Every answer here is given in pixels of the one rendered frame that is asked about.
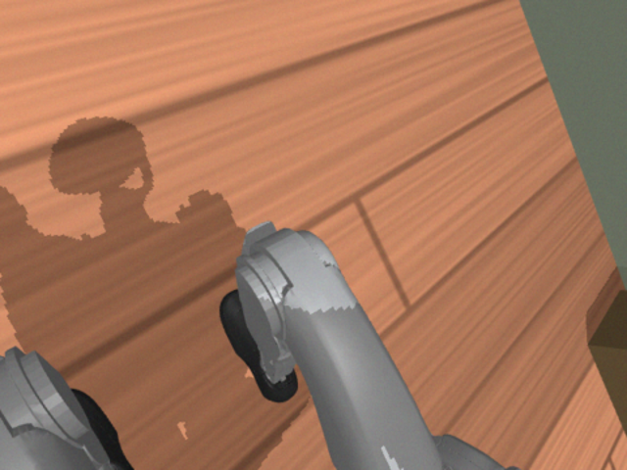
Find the left robot foot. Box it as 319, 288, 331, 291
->
71, 389, 134, 470

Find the right robot foot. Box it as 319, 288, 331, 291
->
219, 289, 298, 402

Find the right robot hand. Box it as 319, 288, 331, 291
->
430, 433, 505, 470

